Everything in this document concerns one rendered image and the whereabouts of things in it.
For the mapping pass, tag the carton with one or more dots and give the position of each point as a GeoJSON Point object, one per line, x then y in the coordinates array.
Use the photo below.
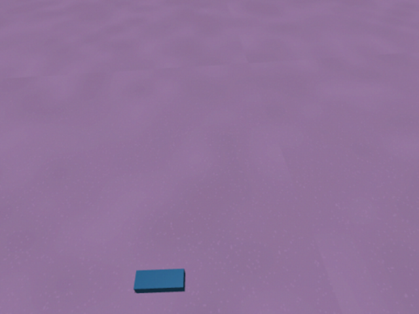
{"type": "Point", "coordinates": [148, 281]}

